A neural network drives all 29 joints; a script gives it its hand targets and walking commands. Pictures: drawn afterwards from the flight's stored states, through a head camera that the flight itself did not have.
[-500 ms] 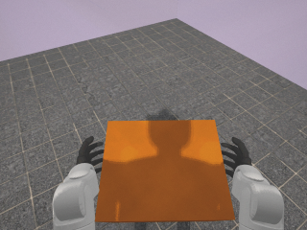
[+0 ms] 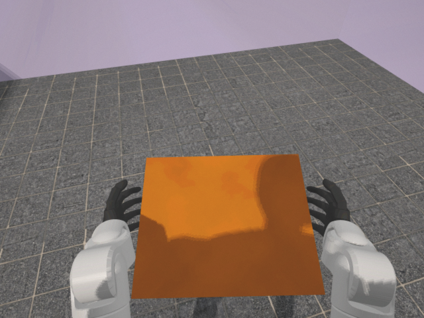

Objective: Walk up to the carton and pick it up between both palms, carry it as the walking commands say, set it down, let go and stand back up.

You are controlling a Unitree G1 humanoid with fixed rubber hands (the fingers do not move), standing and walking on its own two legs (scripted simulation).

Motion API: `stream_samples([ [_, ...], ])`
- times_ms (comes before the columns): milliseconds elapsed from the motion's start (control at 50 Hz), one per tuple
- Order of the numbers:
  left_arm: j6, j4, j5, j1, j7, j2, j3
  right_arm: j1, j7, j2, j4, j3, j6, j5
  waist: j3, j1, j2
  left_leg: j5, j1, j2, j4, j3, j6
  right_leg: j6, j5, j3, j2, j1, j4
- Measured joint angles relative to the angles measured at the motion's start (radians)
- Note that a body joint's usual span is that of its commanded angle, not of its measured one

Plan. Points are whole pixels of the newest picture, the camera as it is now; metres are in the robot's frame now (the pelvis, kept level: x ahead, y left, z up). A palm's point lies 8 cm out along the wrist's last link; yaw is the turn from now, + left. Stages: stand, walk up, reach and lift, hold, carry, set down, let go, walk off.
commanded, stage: carry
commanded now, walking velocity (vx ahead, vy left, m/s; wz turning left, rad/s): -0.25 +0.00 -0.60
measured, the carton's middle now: (223, 229) +0.29 +0.01 +0.01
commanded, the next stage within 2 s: none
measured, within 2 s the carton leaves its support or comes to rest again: neither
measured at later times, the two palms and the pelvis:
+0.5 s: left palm (107, 296) +0.13 +0.16 +0.10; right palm out of the picture +0.03 -0.17 +0.09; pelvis -0.14 +0.06 +0.02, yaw -14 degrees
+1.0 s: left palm out of the picture -0.03 +0.21 +0.12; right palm out of the picture -0.19 -0.10 +0.12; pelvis -0.33 +0.16 +0.02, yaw -30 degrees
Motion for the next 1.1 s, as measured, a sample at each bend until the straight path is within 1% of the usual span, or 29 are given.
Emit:
stream_samples([
  [20, 0.005, 0.013, -0.003, -0.005, 0.002, -0.001, 0.011, 0.002, 0.000, 0.000, 0.023, 0.004, -0.009, -0.001, 0.012, 0.011, -0.010, -0.012, -0.013, -0.002, 0.024, -0.001, 0.003, -0.003, -0.062, 0.035, 0.036, -0.028, 0.072],
  [60, 0.017, 0.024, -0.006, 0.001, 0.013, -0.009, 0.012, 0.012, 0.007, 0.000, 0.047, -0.002, -0.013, -0.005, 0.032, 0.032, -0.007, 0.006, -0.019, 0.005, 0.026, -0.004, 0.012, -0.014, -0.096, 0.059, 0.116, -0.071, 0.213],
  [100, 0.018, 0.021, -0.010, 0.014, 0.024, -0.008, -0.005, 0.022, 0.016, 0.000, 0.049, -0.012, -0.015, -0.005, 0.046, 0.043, 0.001, 0.035, -0.021, 0.009, 0.009, -0.001, 0.023, -0.027, -0.082, 0.049, 0.179, -0.101, 0.332],
  [140, 0.011, 0.013, -0.012, 0.022, 0.026, -0.007, -0.015, 0.032, 0.021, 0.000, 0.039, -0.016, -0.023, -0.003, 0.052, 0.047, 0.006, 0.055, -0.026, 0.009, -0.006, 0.011, 0.035, -0.041, -0.064, 0.030, 0.225, -0.106, 0.376],
  [200, -0.004, 0.001, -0.012, 0.020, 0.015, -0.007, -0.017, 0.042, 0.018, 0.000, 0.011, -0.012, -0.034, -0.002, 0.048, 0.044, 0.015, 0.077, -0.046, 0.010, -0.014, 0.043, 0.048, -0.063, -0.047, 0.011, 0.265, -0.063, 0.293],
  [240, -0.013, -0.001, -0.011, 0.013, 0.006, -0.007, -0.013, 0.045, 0.014, 0.000, -0.006, -0.006, -0.038, -0.004, 0.038, 0.037, 0.027, 0.087, -0.066, 0.016, -0.007, 0.070, 0.055, -0.075, -0.033, 0.012, 0.277, -0.008, 0.169],
  [280, -0.019, 0.004, -0.010, 0.003, -0.003, -0.007, -0.009, 0.048, 0.007, 0.000, -0.021, 0.000, -0.038, -0.007, 0.028, 0.030, 0.042, 0.093, -0.092, 0.027, 0.011, 0.100, 0.058, -0.085, 0.027, 0.020, 0.282, 0.066, -0.010],
  [300, -0.020, 0.007, -0.009, -0.003, -0.009, -0.007, -0.006, 0.050, 0.003, 0.000, -0.027, 0.002, -0.038, -0.008, 0.023, 0.029, 0.047, 0.092, -0.109, 0.034, 0.029, 0.115, 0.058, -0.097, 0.061, 0.027, 0.284, 0.103, -0.112],
  [320, -0.028, 0.020, -0.008, -0.006, -0.013, -0.008, -0.010, 0.052, 0.001, -0.001, -0.027, -0.003, -0.039, -0.008, 0.025, 0.030, 0.069, 0.087, -0.125, 0.053, 0.052, 0.115, 0.050, -0.131, 0.075, 0.034, 0.303, 0.098, -0.133],
  [360, -0.030, 0.042, -0.005, 0.001, -0.017, -0.008, -0.020, 0.068, -0.003, 0.000, -0.027, -0.010, -0.031, -0.007, 0.031, 0.016, 0.066, -0.114, -0.164, 0.033, 0.179, 0.069, 0.024, -0.179, 0.105, 0.062, 0.305, 0.068, -0.122],
  [380, -0.028, 0.045, -0.003, 0.008, -0.018, -0.008, -0.024, 0.074, -0.005, 0.001, -0.031, -0.011, -0.023, -0.005, 0.040, 0.003, 0.059, -0.170, -0.184, 0.016, 0.268, 0.045, 0.015, -0.188, 0.125, 0.075, 0.299, 0.062, -0.131],
  [400, -0.027, 0.044, -0.002, 0.017, -0.021, -0.008, -0.026, 0.078, -0.008, 0.001, -0.037, -0.011, -0.014, -0.002, 0.050, -0.010, 0.053, -0.186, -0.199, 0.004, 0.351, 0.026, 0.008, -0.190, 0.149, 0.089, 0.295, 0.060, -0.147],
  [460, -0.032, 0.020, 0.004, 0.036, -0.029, -0.009, -0.025, 0.081, -0.013, 0.001, -0.056, -0.002, -0.006, 0.009, 0.073, -0.040, 0.039, -0.155, -0.201, -0.013, 0.498, -0.009, -0.009, -0.182, 0.224, 0.127, 0.294, 0.049, -0.204],
  [520, -0.036, -0.016, 0.005, 0.043, -0.032, -0.010, -0.022, 0.077, -0.020, 0.001, -0.083, 0.007, -0.009, 0.019, 0.076, -0.052, 0.026, -0.170, -0.144, -0.030, 0.464, -0.032, -0.018, -0.172, 0.291, 0.161, 0.297, 0.019, -0.248],
  [580, -0.035, -0.044, 0.006, 0.039, -0.029, -0.009, -0.022, 0.065, -0.023, 0.000, -0.100, 0.011, -0.011, 0.022, 0.065, -0.046, 0.010, -0.208, -0.059, -0.056, 0.336, -0.047, -0.013, -0.162, 0.357, 0.192, 0.300, -0.019, -0.288],
  [640, -0.026, -0.055, 0.007, 0.029, -0.023, -0.009, -0.021, 0.050, -0.020, 0.000, -0.095, 0.008, -0.012, 0.021, 0.051, -0.027, -0.013, -0.236, 0.052, -0.086, 0.144, -0.040, 0.001, -0.143, 0.427, 0.224, 0.304, -0.057, -0.329],
  [680, -0.016, -0.056, 0.007, 0.022, -0.016, -0.008, -0.022, 0.042, -0.013, 0.000, -0.082, 0.004, -0.014, 0.018, 0.042, -0.017, -0.023, -0.185, 0.149, -0.088, -0.035, -0.014, 0.014, -0.127, 0.471, 0.238, 0.313, -0.080, -0.348],
  [700, -0.013, -0.049, 0.007, 0.018, -0.013, -0.007, -0.015, 0.040, -0.010, 0.000, -0.064, 0.008, -0.021, 0.015, 0.048, -0.014, -0.042, -0.107, 0.155, -0.095, -0.068, -0.002, 0.027, -0.111, 0.434, 0.246, 0.309, -0.093, -0.331],
  [720, -0.010, -0.040, 0.006, 0.026, -0.012, -0.007, -0.011, 0.044, -0.008, 0.000, -0.046, 0.011, -0.023, 0.012, 0.050, -0.008, -0.041, -0.078, 0.143, -0.086, -0.054, 0.005, 0.039, -0.097, 0.294, 0.227, 0.312, -0.123, -0.251],
  [740, -0.005, -0.034, 0.004, 0.038, -0.010, -0.008, -0.011, 0.055, -0.005, 0.000, -0.035, 0.013, -0.020, 0.011, 0.052, 0.001, -0.026, -0.072, 0.137, -0.065, -0.040, 0.010, 0.047, -0.087, 0.167, 0.187, 0.317, -0.159, -0.118],
  [760, 0.004, -0.029, 0.001, 0.048, -0.008, -0.009, -0.013, 0.069, -0.001, 0.001, -0.029, 0.012, -0.016, 0.010, 0.055, 0.011, -0.012, -0.069, 0.138, -0.044, -0.036, 0.013, 0.051, -0.082, 0.097, 0.152, 0.318, -0.190, 0.027],
  [800, 0.020, -0.023, -0.002, 0.057, -0.003, -0.010, -0.022, 0.093, 0.009, 0.003, -0.028, 0.006, -0.009, 0.005, 0.061, 0.028, 0.005, -0.054, 0.143, -0.012, -0.047, 0.021, 0.050, -0.078, 0.080, 0.114, 0.304, -0.224, 0.277],
  [820, 0.024, -0.019, -0.003, 0.056, 0.000, -0.009, -0.028, 0.099, 0.012, 0.004, -0.029, 0.002, -0.008, 0.002, 0.064, 0.035, 0.011, -0.043, 0.141, 0.002, -0.052, 0.025, 0.049, -0.075, 0.090, 0.105, 0.295, -0.225, 0.360],
  [860, 0.025, -0.018, -0.005, 0.047, 0.007, -0.008, -0.037, 0.100, 0.017, 0.004, -0.036, -0.007, -0.010, 0.000, 0.067, 0.046, 0.024, -0.022, 0.124, 0.029, -0.051, 0.035, 0.048, -0.066, 0.090, 0.097, 0.282, -0.195, 0.424],
  [920, 0.023, -0.028, -0.010, 0.020, 0.016, -0.007, -0.041, 0.084, 0.019, 0.002, -0.053, -0.017, -0.015, 0.000, 0.064, 0.052, 0.040, 0.001, 0.080, 0.069, -0.031, 0.059, 0.045, -0.059, 0.042, 0.091, 0.271, -0.102, 0.335],
  [1000, 0.025, -0.020, -0.007, -0.021, 0.014, -0.007, -0.030, 0.056, 0.013, 0.000, -0.053, -0.019, -0.016, -0.003, 0.045, 0.039, 0.058, 0.031, 0.012, 0.112, -0.001, 0.100, 0.037, -0.062, -0.005, 0.082, 0.271, 0.045, 0.104],
  [1020, 0.025, -0.014, -0.006, -0.029, 0.011, -0.007, -0.025, 0.051, 0.010, 0.000, -0.050, -0.018, -0.014, -0.004, 0.040, 0.034, 0.063, 0.040, -0.005, 0.123, 0.006, 0.111, 0.033, -0.064, 0.002, 0.078, 0.273, 0.082, 0.034],
  [1080, 0.026, 0.005, -0.002, -0.046, -0.001, -0.008, -0.014, 0.044, 0.001, -0.001, -0.048, -0.016, -0.007, -0.005, 0.026, 0.027, 0.071, 0.055, -0.067, 0.161, 0.058, 0.148, 0.012, -0.086, 0.122, 0.079, 0.282, 0.189, -0.243],
  [1100, 0.015, 0.025, -0.001, -0.044, -0.004, -0.009, -0.020, 0.045, 0.000, -0.002, -0.040, -0.025, -0.009, -0.004, 0.029, 0.024, 0.084, -0.027, -0.098, 0.164, 0.102, 0.130, -0.012, -0.102, 0.130, 0.090, 0.295, 0.158, -0.228],
])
